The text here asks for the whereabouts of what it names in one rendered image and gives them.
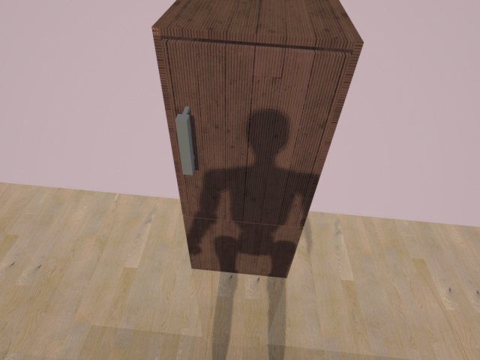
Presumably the handle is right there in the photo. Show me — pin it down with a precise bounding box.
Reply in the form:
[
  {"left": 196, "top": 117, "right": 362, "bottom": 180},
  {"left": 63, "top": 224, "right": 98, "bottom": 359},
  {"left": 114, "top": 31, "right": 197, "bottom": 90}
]
[{"left": 175, "top": 106, "right": 195, "bottom": 175}]

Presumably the cupboard door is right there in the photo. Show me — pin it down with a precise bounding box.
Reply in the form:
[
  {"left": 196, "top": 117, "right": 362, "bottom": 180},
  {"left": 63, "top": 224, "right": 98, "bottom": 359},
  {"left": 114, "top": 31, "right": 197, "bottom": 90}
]
[{"left": 161, "top": 39, "right": 351, "bottom": 227}]

